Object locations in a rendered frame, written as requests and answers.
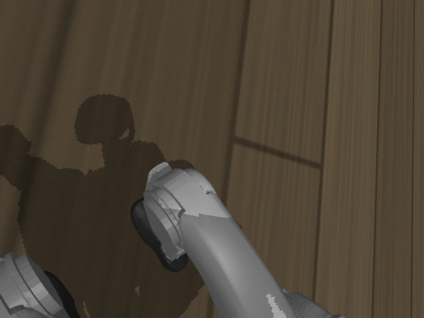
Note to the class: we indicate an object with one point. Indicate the right robot hand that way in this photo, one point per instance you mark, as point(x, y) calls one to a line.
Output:
point(305, 307)

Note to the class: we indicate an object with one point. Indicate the left robot foot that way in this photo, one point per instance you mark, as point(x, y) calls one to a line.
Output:
point(67, 299)

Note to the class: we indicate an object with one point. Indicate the right robot foot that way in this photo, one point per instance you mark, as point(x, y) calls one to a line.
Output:
point(140, 221)

